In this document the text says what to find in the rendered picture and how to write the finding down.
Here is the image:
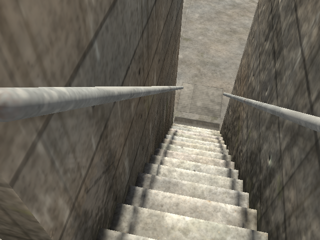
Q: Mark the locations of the stairs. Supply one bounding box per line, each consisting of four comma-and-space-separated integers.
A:
96, 123, 268, 240

